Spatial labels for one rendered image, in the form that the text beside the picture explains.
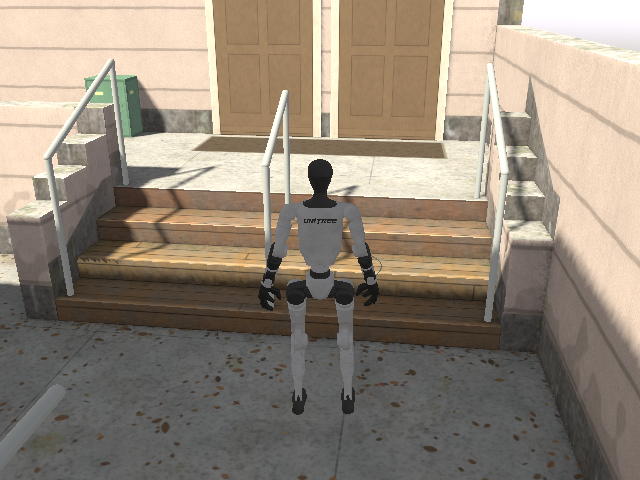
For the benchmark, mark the robot right forearm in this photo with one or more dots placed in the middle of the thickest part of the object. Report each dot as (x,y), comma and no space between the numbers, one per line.
(367,267)

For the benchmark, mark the left robot upper arm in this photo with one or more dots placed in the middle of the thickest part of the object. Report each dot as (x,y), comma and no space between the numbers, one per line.
(287,213)

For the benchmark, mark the right robot hand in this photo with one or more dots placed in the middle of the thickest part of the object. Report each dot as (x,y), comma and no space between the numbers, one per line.
(372,289)

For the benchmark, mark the left robot hand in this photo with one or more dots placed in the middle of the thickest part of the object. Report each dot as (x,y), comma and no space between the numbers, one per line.
(264,296)

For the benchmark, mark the robot torso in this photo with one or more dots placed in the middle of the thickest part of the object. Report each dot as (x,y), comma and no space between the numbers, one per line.
(320,237)

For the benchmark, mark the robot left forearm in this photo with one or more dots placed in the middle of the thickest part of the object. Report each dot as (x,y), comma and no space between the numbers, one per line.
(271,269)

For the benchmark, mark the right robot thigh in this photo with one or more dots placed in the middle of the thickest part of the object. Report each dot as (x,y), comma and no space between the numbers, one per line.
(344,300)

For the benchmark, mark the right robot upper arm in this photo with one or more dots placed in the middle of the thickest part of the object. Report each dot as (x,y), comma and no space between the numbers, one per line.
(351,212)

